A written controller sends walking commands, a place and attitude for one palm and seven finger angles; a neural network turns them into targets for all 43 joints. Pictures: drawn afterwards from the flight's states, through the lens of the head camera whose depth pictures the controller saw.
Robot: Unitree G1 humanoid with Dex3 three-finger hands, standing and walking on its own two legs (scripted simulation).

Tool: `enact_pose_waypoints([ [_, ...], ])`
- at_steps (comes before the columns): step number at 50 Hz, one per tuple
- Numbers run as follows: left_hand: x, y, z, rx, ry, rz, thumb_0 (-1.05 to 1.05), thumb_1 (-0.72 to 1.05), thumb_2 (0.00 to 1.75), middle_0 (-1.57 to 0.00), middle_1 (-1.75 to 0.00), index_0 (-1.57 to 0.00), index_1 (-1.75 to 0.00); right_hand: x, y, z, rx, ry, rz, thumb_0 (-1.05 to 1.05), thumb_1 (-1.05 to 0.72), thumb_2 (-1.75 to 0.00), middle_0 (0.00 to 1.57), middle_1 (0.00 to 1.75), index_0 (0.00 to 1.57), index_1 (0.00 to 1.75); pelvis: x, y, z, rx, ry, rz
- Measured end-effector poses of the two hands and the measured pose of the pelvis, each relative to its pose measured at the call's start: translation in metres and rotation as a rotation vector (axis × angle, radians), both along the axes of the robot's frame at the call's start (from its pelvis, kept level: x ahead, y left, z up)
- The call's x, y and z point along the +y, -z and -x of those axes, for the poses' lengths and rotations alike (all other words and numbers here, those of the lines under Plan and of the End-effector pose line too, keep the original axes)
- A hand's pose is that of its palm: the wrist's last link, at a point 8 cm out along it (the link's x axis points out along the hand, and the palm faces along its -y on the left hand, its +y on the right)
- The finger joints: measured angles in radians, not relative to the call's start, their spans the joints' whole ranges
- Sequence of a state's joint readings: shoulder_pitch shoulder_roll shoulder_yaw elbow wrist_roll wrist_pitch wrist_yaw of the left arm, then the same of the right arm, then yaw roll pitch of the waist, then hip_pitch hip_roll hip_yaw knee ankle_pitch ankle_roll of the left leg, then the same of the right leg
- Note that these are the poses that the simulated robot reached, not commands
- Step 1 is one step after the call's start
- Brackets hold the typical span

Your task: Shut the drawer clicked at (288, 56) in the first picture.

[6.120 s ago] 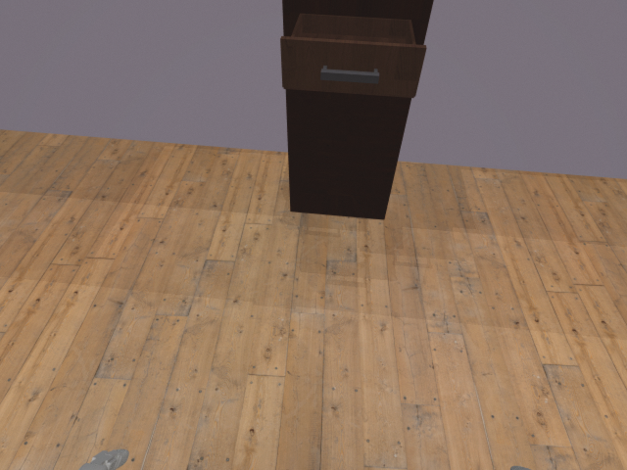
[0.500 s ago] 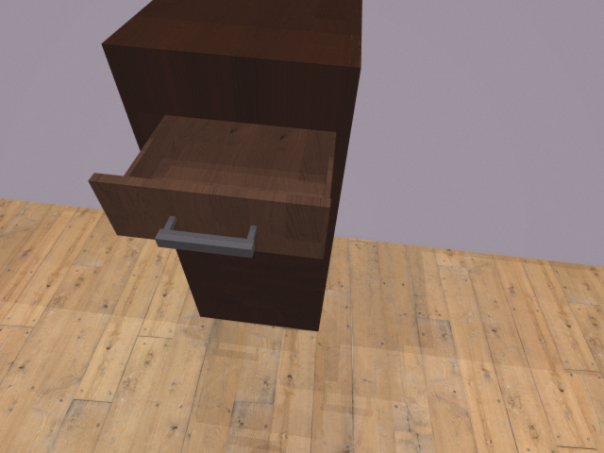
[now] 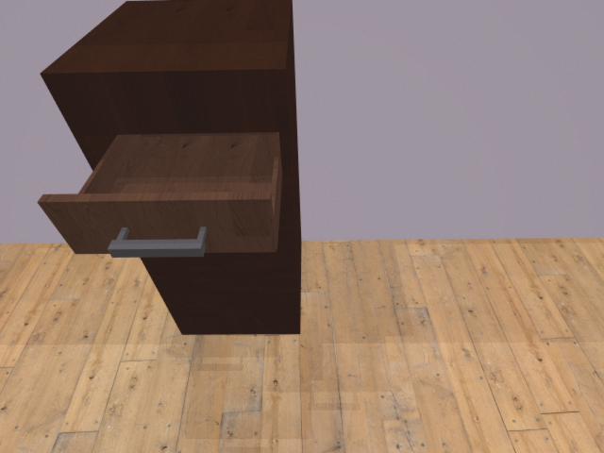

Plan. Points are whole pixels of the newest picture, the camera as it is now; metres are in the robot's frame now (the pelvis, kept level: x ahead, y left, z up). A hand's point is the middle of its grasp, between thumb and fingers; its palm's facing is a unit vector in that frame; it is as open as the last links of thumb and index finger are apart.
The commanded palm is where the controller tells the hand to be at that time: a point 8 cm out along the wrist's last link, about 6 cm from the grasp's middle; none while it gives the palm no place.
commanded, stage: come to a stop and stand still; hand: left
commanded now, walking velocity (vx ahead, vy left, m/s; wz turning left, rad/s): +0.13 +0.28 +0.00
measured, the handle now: (160, 240) +0.45 +0.27 +0.01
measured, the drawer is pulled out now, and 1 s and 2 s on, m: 0.20 0.20 0.20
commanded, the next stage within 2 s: look again from close up in 0.78 s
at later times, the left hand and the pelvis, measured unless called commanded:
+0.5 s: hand out of the picture -0.05 +0.21 -0.18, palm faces +0.12 -0.97 -0.19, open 7.3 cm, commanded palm none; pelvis -0.02 +0.04 +0.00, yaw +1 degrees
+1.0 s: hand out of the picture -0.01 +0.23 -0.17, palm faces -0.01 -0.98 -0.22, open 7.3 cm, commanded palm none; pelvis -0.03 +0.05 +0.01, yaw +0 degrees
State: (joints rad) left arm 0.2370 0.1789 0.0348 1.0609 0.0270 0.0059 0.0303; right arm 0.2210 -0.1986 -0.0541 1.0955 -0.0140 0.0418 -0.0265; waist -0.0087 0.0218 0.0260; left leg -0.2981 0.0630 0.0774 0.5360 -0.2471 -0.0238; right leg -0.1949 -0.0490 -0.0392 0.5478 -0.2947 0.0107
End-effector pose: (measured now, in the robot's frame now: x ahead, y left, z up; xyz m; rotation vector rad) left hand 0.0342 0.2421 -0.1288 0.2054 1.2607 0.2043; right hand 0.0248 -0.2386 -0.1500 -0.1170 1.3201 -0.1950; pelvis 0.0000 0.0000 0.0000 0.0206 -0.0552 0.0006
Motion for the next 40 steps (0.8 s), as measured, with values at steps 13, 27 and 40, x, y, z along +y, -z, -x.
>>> enact_pose_waypoints([
  [13, -0.026, -0.02, 0.051, 0.077, -0.079, 0.019, 0.01, 0.92, 0.9, -0.2, -0.3, -0.21, -0.3, -0.012, -0.01, 0.058, 0.172, -0.029, -0.037, 0.01, -0.91, -0.9, 0.2, 0.3, 0.2, 0.3, -0.01, -0.018, 0.012, 0.042, -0.022, -0.023],
  [27, 0.023, 0.019, 0.091, 0.191, -0.114, 0.098, 0.01, 0.91, 0.9, -0.2, -0.3, -0.2, -0.3, 0.051, -0.024, -0.009, -0.04, -0.096, 0.042, 0.01, -0.91, -0.9, 0.2, 0.3, 0.2, 0.3, 0.04, -0.006, 0.015, 0.036, -0.008, 0.011],
  [40, 0.026, 0.007, 0.057, 0.118, -0.032, 0.085, 0.01, 0.92, 0.9, -0.2, -0.3, -0.2, -0.3, 0.063, -0.015, 0.002, -0.037, -0.047, 0.014, 0.0, -0.95, -0.9, 0.2, 0.3, 0.21, 0.3, 0.053, -0.01, 0.017, 0.022, 0.003, 0.015],
])
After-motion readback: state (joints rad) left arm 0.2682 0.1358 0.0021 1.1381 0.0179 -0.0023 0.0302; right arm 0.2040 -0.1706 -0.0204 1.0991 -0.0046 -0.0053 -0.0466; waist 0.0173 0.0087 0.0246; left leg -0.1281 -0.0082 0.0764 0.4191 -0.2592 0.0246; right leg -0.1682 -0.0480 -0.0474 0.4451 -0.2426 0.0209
